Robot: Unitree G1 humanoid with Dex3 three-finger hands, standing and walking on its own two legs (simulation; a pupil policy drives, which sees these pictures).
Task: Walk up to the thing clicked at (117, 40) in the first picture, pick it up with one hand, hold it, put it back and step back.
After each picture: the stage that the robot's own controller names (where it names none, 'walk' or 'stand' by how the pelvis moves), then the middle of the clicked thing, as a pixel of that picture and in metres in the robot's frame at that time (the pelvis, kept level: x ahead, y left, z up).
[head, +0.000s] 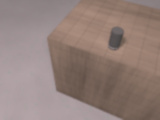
stand; (115, 38) +0.69 -0.19 -0.08
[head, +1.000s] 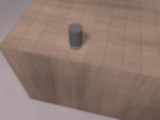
rise first; (75, 37) +0.62 +0.06 -0.05
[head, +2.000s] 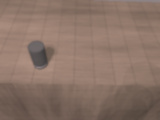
stand; (38, 55) +0.50 +0.19 -0.04
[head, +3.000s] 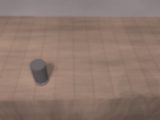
stand; (39, 72) +0.47 +0.19 -0.08
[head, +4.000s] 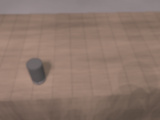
stand; (36, 71) +0.46 +0.20 -0.08
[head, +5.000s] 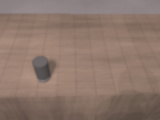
stand; (42, 69) +0.48 +0.18 -0.08
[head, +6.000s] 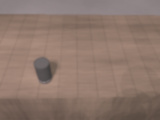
stand; (43, 71) +0.47 +0.17 -0.08
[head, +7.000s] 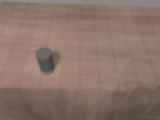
rise first; (45, 61) +0.49 +0.17 -0.07
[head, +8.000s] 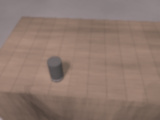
go down; (55, 69) +0.49 +0.15 -0.07
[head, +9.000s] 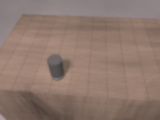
go down; (56, 68) +0.49 +0.16 -0.07
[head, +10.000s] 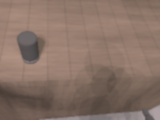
go down; (29, 48) +0.49 +0.15 -0.01
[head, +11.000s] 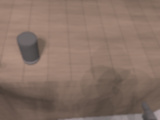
close in; (29, 49) +0.49 +0.15 -0.01
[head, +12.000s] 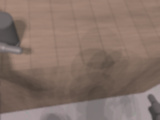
close; (5, 32) +0.51 +0.17 +0.03
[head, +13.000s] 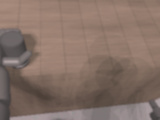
lift; (16, 51) +0.45 +0.17 +0.02
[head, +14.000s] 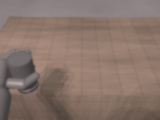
lift; (24, 73) +0.33 +0.18 +0.13
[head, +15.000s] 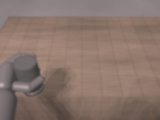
hold; (29, 76) +0.33 +0.16 +0.11
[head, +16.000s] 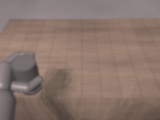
hold; (27, 75) +0.32 +0.17 +0.12
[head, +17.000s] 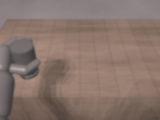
crouch; (25, 59) +0.37 +0.17 +0.14
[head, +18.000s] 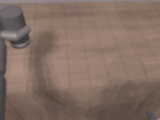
lower; (16, 28) +0.48 +0.17 +0.15
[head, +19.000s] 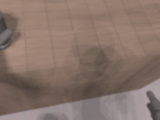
lower; out of the picture +0.51 +0.18 +0.04
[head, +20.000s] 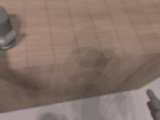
lower; (1, 30) +0.51 +0.16 +0.04
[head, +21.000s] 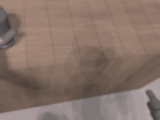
lower; out of the picture +0.51 +0.17 +0.04
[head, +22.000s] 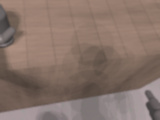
lower; out of the picture +0.52 +0.17 +0.04
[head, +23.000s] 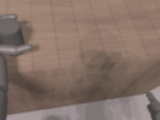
open; (12, 38) +0.49 +0.15 +0.03
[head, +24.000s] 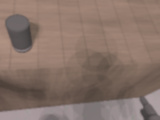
sink last; (20, 35) +0.50 +0.14 +0.02
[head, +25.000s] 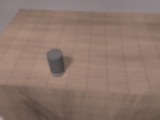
sink last; (56, 63) +0.49 +0.14 -0.02
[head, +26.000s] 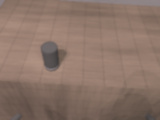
stand; (50, 56) +0.49 +0.14 -0.01
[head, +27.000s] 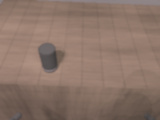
stand; (48, 58) +0.48 +0.15 -0.01
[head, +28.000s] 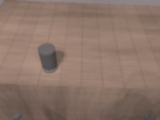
stand; (48, 58) +0.49 +0.15 -0.01
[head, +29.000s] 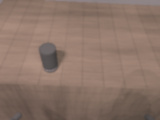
stand; (49, 58) +0.48 +0.14 -0.01
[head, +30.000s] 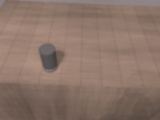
stand; (48, 58) +0.49 +0.15 -0.02
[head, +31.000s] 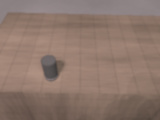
walk; (50, 68) +0.49 +0.15 -0.08
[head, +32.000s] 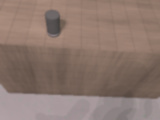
walk; (53, 24) +0.65 +0.14 -0.06
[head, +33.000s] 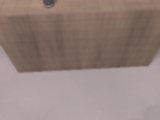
walk; out of the picture +0.96 +0.24 -0.06
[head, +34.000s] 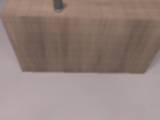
stand; (58, 2) +1.07 +0.17 -0.07
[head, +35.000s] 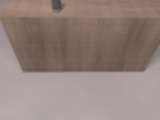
stand; (56, 3) +1.08 +0.17 -0.08
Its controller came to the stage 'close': yes
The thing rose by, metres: 0.20
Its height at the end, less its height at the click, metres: +0.00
